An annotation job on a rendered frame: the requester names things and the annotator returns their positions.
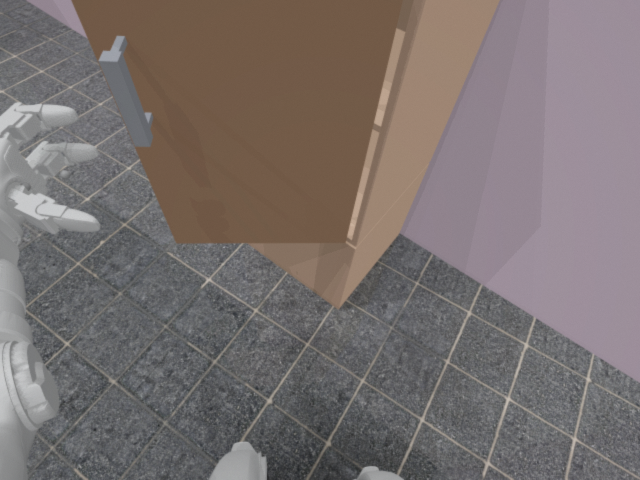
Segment cupboard door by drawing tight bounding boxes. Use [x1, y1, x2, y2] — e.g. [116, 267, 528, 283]
[71, 0, 403, 244]

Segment robot left shin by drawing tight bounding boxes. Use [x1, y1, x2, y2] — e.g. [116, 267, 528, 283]
[231, 442, 256, 452]

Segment left robot upper arm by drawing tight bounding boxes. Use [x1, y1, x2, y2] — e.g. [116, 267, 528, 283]
[0, 341, 59, 480]

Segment left robot forearm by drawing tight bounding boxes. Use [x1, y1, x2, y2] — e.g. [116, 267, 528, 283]
[0, 208, 33, 344]

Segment handle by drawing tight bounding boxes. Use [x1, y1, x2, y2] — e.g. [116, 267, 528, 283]
[98, 36, 153, 147]

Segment robot right shin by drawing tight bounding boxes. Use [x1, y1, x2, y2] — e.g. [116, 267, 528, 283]
[358, 466, 379, 477]

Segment robot left hand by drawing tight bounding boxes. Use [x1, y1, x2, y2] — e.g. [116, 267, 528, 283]
[0, 102, 100, 234]

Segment robot shin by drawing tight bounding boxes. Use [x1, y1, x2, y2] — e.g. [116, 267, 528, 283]
[231, 442, 256, 452]
[358, 466, 379, 477]

